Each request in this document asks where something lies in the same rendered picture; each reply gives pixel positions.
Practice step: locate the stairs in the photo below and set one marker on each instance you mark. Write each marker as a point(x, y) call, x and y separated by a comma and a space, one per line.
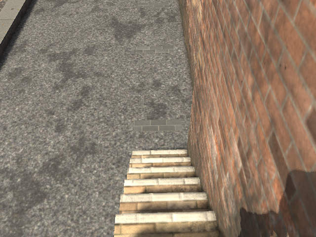
point(162, 197)

